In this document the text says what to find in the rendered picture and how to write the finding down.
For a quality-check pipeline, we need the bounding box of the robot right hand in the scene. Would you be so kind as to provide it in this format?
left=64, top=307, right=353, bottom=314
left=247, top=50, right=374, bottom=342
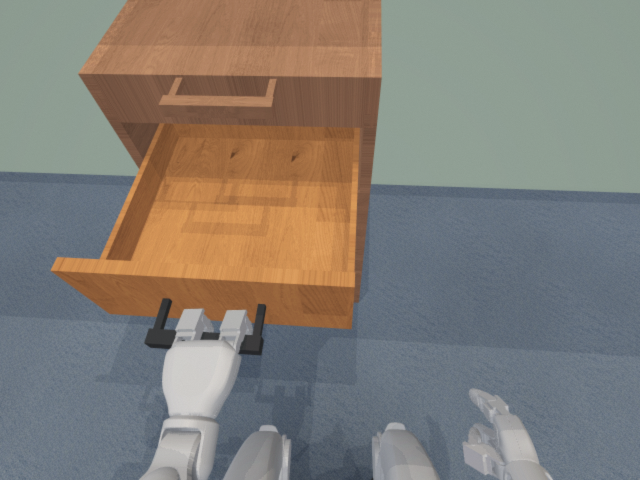
left=462, top=388, right=540, bottom=480

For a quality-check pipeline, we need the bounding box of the robot left thigh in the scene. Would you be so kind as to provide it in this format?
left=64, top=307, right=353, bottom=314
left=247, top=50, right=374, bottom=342
left=223, top=431, right=291, bottom=480

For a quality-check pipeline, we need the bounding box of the drawer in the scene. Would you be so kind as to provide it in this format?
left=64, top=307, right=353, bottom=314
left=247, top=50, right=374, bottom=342
left=50, top=123, right=360, bottom=329

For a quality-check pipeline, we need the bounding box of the robot right thigh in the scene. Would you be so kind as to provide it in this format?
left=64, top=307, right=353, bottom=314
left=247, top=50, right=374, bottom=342
left=372, top=429, right=440, bottom=480

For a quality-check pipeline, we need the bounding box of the handle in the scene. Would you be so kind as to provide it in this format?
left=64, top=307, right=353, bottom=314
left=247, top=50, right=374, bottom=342
left=144, top=298, right=266, bottom=355
left=159, top=95, right=276, bottom=119

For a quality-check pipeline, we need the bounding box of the robot left hand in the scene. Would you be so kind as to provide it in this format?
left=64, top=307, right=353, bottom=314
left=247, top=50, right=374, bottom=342
left=162, top=308, right=253, bottom=419

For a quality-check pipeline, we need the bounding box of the robot thigh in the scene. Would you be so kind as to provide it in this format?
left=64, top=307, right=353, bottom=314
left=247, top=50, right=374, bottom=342
left=223, top=431, right=291, bottom=480
left=372, top=429, right=440, bottom=480

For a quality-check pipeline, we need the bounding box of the robot left forearm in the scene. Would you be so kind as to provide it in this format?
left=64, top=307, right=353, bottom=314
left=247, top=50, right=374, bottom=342
left=139, top=415, right=220, bottom=480

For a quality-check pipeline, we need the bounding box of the robot right forearm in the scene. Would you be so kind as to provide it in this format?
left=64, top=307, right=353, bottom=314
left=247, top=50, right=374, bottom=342
left=503, top=460, right=553, bottom=480

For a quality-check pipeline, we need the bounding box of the cabinet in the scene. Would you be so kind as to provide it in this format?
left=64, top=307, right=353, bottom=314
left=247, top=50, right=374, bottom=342
left=78, top=0, right=382, bottom=303

